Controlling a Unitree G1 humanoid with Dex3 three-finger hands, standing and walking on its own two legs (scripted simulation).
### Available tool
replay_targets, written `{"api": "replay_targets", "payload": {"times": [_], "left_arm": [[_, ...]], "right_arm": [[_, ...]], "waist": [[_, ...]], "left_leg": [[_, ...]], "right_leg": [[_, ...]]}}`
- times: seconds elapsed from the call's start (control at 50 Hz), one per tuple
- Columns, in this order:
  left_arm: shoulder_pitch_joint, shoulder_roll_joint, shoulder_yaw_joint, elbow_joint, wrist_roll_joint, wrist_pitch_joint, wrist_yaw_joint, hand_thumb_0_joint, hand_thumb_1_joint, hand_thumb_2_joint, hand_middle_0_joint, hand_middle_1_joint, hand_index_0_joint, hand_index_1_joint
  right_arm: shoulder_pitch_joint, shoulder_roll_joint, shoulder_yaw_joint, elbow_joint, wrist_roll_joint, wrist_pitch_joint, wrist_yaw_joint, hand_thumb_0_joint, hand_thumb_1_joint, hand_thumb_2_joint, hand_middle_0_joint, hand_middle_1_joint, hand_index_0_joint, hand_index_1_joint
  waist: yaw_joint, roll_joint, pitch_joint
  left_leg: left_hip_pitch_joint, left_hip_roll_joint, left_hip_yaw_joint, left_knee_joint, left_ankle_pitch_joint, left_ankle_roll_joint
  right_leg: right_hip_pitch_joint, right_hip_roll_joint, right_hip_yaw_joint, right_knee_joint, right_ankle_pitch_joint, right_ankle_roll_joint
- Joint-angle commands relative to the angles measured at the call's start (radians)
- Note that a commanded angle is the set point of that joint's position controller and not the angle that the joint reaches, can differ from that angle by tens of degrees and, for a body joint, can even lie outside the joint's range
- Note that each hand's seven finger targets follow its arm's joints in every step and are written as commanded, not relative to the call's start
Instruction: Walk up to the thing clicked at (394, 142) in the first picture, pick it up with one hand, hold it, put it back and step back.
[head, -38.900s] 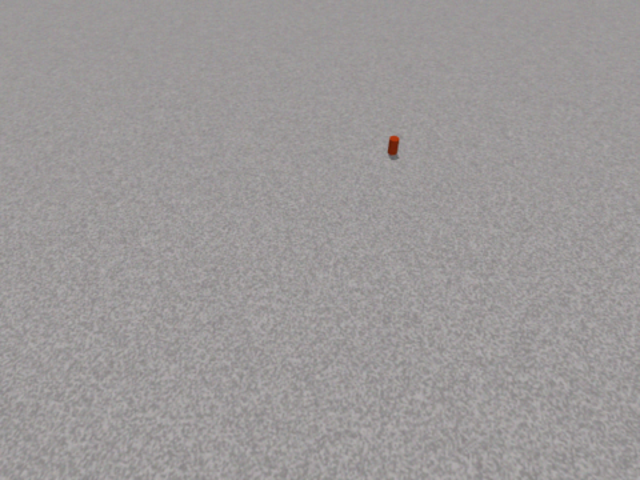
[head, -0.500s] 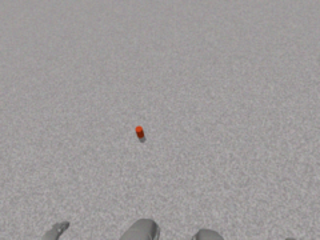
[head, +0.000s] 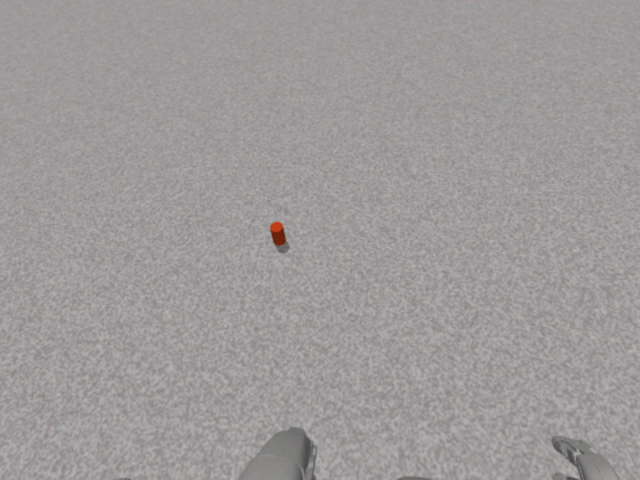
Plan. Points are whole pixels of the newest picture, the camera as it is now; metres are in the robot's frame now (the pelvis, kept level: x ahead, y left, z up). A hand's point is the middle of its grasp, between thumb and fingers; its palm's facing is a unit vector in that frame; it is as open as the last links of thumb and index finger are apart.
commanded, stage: step back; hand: left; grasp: from above
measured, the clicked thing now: (278, 233) +0.99 +0.30 -0.71
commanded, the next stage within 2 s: stand in 1.10 s
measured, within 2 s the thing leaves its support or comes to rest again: neither
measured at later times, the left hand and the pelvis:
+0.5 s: hand out of the picture +0.00 +0.29 -0.13, palm faces +0.05 -0.91 -0.40, open 7.4 cm; pelvis -0.04 +0.01 +0.01, yaw +4 degrees
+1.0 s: hand out of the picture +0.06 +0.30 -0.14, palm faces +0.06 -0.93 -0.35, open 7.4 cm; pelvis +0.01 +0.03 +0.01, yaw +3 degrees
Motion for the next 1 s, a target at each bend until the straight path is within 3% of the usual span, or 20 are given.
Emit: {"api": "replay_targets", "payload": {"times": [0.0, 0.1, 0.14, 0.18, 0.2, 0.22, 0.24, 0.3, 0.38, 0.44, 0.48, 0.5, 0.6, 0.68, 0.7, 0.72, 0.74, 0.76, 0.86, 0.98], "left_arm": [[-0.136, 0.3, 0.088, -0.106, 0.006, -0.048, 0.029, 0.0, 0.9, 0.9, -0.2, -0.3, -0.2, -0.3], [-0.028, 0.302, 0.095, -0.076, 0.018, -0.056, 0.015, 0.0, 0.9, 0.9, -0.2, -0.3, -0.2, -0.3], [-0.044, 0.308, 0.091, -0.072, 0.012, -0.048, 0.006, 0.0, 0.9, 0.9, -0.2, -0.3, -0.2, -0.3], [-0.053, 0.282, 0.068, -0.073, 0.005, -0.031, -0.001, 0.0, 0.9, 0.9, -0.2, -0.3, -0.2, -0.3], [-0.032, 0.231, 0.05, -0.074, 0.004, -0.028, -0.003, 0.0, 0.9, 0.9, -0.2, -0.3, -0.2, -0.3], [-0.082, 0.176, 0.033, -0.089, -0.018, -0.032, -0.006, 0.0, 0.9, 0.9, -0.2, -0.3, -0.2, -0.3], [-0.13, 0.277, 0.066, -0.076, -0.01, -0.033, 0.0, 0.0, 0.9, 0.9, -0.2, -0.3, -0.2, -0.3], [-0.051, 0.241, 0.055, -0.033, -0.023, -0.043, -0.018, 0.0, 0.9, 0.9, -0.2, -0.3, -0.2, -0.3], [-0.039, 0.226, 0.063, -0.011, -0.013, -0.054, -0.026, 0.0, 0.9, 0.9, -0.2, -0.3, -0.2, -0.3], [0.042, 0.215, 0.066, 0.03, 0.0, -0.071, -0.006, 0.0, 0.9, 0.9, -0.2, -0.3, -0.2, -0.3], [0.091, 0.353, 0.095, 0.032, 0.008, -0.081, 0.006, 0.0, 0.9, 0.9, -0.2, -0.3, -0.2, -0.3], [0.016, 0.375, 0.102, -0.005, 0.007, -0.084, 0.005, 0.0, 0.9, 0.9, -0.2, -0.3, -0.2, -0.3], [-0.039, 0.289, 0.071, -0.018, -0.008, -0.095, 0.005, 0.0, 0.9, 0.9, -0.2, -0.3, -0.2, -0.3], [-0.091, 0.261, 0.045, -0.031, -0.025, -0.068, 0.004, 0.0, 0.9, 0.9, -0.2, -0.3, -0.2, -0.3], [-0.083, 0.231, 0.031, -0.035, -0.028, -0.062, 0.003, 0.0, 0.9, 0.9, -0.2, -0.3, -0.2, -0.3], [-0.064, 0.192, 0.017, -0.039, -0.038, -0.058, 0.002, 0.0, 0.9, 0.9, -0.2, -0.3, -0.2, -0.3], [-0.047, 0.186, 0.013, -0.024, -0.05, -0.044, 0.004, 0.0, 0.9, 0.9, -0.2, -0.3, -0.2, -0.3], [-0.045, 0.219, 0.027, 0.007, -0.046, -0.036, 0.008, 0.0, 0.9, 0.9, -0.2, -0.3, -0.2, -0.3], [-0.056, 0.246, 0.024, 0.061, -0.03, -0.059, 0.004, 0.0, 0.9, 0.9, -0.2, -0.3, -0.2, -0.3], [-0.113, 0.231, 0.015, 0.087, -0.034, -0.062, 0.008, 0.0, 0.9, 0.9, -0.2, -0.3, -0.2, -0.3]], "right_arm": [[0.057, -0.183, -0.049, -0.034, 0.009, -0.036, -0.009, 0.0, -0.9, -0.9, 0.2, 0.3, 0.2, 0.3], [0.016, -0.167, -0.044, -0.028, -0.019, -0.062, 0.016, 0.0, -0.9, -0.9, 0.2, 0.3, 0.2, 0.3], [0.039, -0.155, -0.047, -0.006, -0.02, -0.076, 0.022, 0.0, -0.9, -0.9, 0.2, 0.3, 0.2, 0.3], [0.133, -0.156, -0.061, 0.048, -0.019, -0.092, 0.02, 0.0, -0.9, -0.9, 0.2, 0.3, 0.2, 0.3], [0.177, -0.184, -0.077, 0.066, -0.03, -0.099, 0.014, 0.0, -0.9, -0.9, 0.2, 0.3, 0.2, 0.3], [0.162, -0.268, -0.084, 0.054, -0.035, -0.105, 0.01, 0.0, -0.9, -0.9, 0.2, 0.3, 0.2, 0.3], [0.132, -0.328, -0.095, 0.037, -0.028, -0.107, 0.014, 0.0, -0.9, -0.9, 0.2, 0.3, 0.2, 0.3], [0.035, -0.225, -0.06, 0.023, -0.032, -0.123, 0.007, 0.0, -0.9, -0.9, 0.2, 0.3, 0.2, 0.3], [0.074, -0.231, -0.07, 0.031, -0.036, -0.105, 0.017, 0.0, -0.9, -0.9, 0.2, 0.3, 0.2, 0.3], [0.05, -0.169, -0.051, 0.018, -0.014, -0.085, 0.019, 0.0, -0.9, -0.9, 0.2, 0.3, 0.2, 0.3], [0.028, -0.107, -0.031, -0.005, -0.008, -0.088, 0.009, 0.0, -0.9, -0.9, 0.2, 0.3, 0.2, 0.3], [0.048, -0.166, -0.05, 0.009, -0.018, -0.091, 0.0, 0.0, -0.9, -0.9, 0.2, 0.3, 0.2, 0.3], [0.116, -0.14, -0.04, 0.057, -0.01, -0.11, 0.013, 0.0, -0.9, -0.9, 0.2, 0.3, 0.2, 0.3], [0.124, -0.11, -0.042, 0.087, -0.013, -0.114, 0.008, 0.0, -0.9, -0.9, 0.2, 0.3, 0.2, 0.3], [0.128, -0.128, -0.048, 0.092, -0.017, -0.118, 0.001, 0.0, -0.9, -0.9, 0.2, 0.3, 0.2, 0.3], [0.126, -0.174, -0.054, 0.087, -0.023, -0.123, -0.007, 0.0, -0.9, -0.9, 0.2, 0.3, 0.2, 0.3], [0.051, -0.227, -0.053, 0.062, -0.015, -0.125, -0.009, 0.0, -0.9, -0.9, 0.2, 0.3, 0.2, 0.3], [0.014, -0.246, -0.054, 0.06, -0.008, -0.12, -0.005, 0.0, -0.9, -0.9, 0.2, 0.3, 0.2, 0.3], [-0.065, -0.152, -0.017, 0.086, 0.002, -0.107, -0.002, 0.0, -0.9, -0.9, 0.2, 0.3, 0.2, 0.3], [-0.091, -0.147, -0.014, 0.138, 0.002, -0.112, 0.0, 0.0, -0.9, -0.9, 0.2, 0.3, 0.2, 0.3]], "waist": [[-0.048, -0.155, -0.072], [0.035, -0.242, -0.073], [0.021, -0.264, -0.069], [-0.036, -0.191, -0.097], [-0.057, -0.065, -0.125], [-0.077, 0.158, -0.116], [-0.086, 0.073, -0.034], [-0.023, 0.03, -0.026], [-0.053, 0.112, -0.059], [0.009, 0.024, -0.095], [0.052, -0.254, -0.096], [0.026, -0.19, -0.036], [-0.013, -0.204, -0.084], [-0.053, -0.188, -0.139], [-0.055, -0.153, -0.167], [-0.048, -0.028, -0.216], [-0.022, 0.033, -0.214], [-0.019, 0.037, -0.182], [-0.018, -0.006, -0.139], [-0.031, -0.044, -0.209]], "left_leg": [[0.016, -0.054, -0.061, 0.237, -0.003, -0.014], [-0.01, 0.004, 0.022, -0.101, -0.078, -0.026], [0.117, 0.001, 0.089, -0.263, -0.133, -0.018], [0.361, -0.023, 0.117, -0.515, 0.067, 0.012], [0.487, 0.048, -0.026, -0.556, 0.021, 0.032], [0.415, 0.289, -0.447, -0.694, -0.354, 0.138], [0.197, 0.37, -0.526, -0.738, -0.494, 0.233], [0.208, 0.242, -0.252, -0.657, -0.223, 0.161], [0.162, 0.205, -0.159, -0.604, -0.168, 0.156], [0.05, 0.139, -0.055, -0.4, -0.069, 0.087], [-0.14, -0.042, 0.04, -0.038, -0.139, 0.017], [-0.102, 0.021, -0.023, 0.058, -0.139, 0.003], [0.052, 0.059, 0.047, -0.103, -0.014, -0.009], [0.312, 0.01, 0.161, -0.44, 0.261, -0.002], [0.387, 0.046, 0.112, -0.469, 0.366, 0.014], [0.426, 0.178, -0.04, -0.485, 0.472, 0.049], [0.322, 0.312, -0.204, -0.527, 0.356, 0.146], [0.199, 0.337, -0.199, -0.534, 0.285, 0.198], [0.184, 0.154, 0.005, -0.443, 0.237, 0.036], [0.337, 0.166, 0.047, -0.448, 0.471, 0.038]], "right_leg": [[-0.122, -0.285, 0.251, -0.282, 0.082, -0.163], [0.04, -0.279, 0.29, -0.337, -0.334, -0.158], [-0.026, -0.291, 0.269, -0.343, -0.322, -0.161], [-0.129, -0.216, 0.147, -0.224, -0.215, -0.103], [-0.244, -0.159, 0.078, -0.079, -0.194, -0.065], [-0.381, -0.029, -0.038, 0.111, -0.197, 0.006], [-0.304, -0.068, 0.041, 0.228, -0.209, 0.006], [-0.225, -0.083, 0.029, 0.194, -0.072, 0.001], [-0.053, -0.034, -0.062, -0.014, -0.086, 0.013], [0.208, -0.01, -0.058, -0.261, 0.06, -0.009], [0.211, -0.356, 0.495, -0.453, -0.305, -0.159], [0.086, -0.466, 0.572, -0.45, -0.278, -0.244], [0.059, -0.314, 0.205, -0.321, 0.276, -0.171], [-0.021, -0.22, 0.047, -0.139, 0.469, -0.093], [-0.052, -0.194, 0.032, -0.077, 0.469, -0.057], [-0.088, -0.132, 0.002, -0.009, 0.356, -0.015], [-0.076, -0.057, -0.03, 0.015, 0.059, 0.011], [0.03, -0.065, -0.023, 0.023, -0.112, 0.008], [0.072, -0.135, 0.085, -0.222, 0.205, -0.021], [0.088, -0.142, 0.061, -0.249, 0.373, -0.009]]}}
